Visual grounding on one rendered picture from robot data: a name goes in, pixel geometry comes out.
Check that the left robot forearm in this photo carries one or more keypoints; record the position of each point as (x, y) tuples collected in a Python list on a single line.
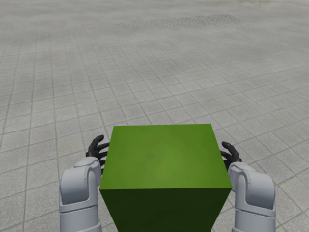
[(78, 197)]

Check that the left robot hand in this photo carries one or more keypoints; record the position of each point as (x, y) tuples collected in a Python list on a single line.
[(94, 150)]

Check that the right robot forearm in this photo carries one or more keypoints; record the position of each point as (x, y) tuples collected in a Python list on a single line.
[(255, 199)]

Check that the right robot hand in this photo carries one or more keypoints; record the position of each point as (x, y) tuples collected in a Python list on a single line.
[(234, 157)]

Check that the carton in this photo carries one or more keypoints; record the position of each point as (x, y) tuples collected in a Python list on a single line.
[(164, 178)]

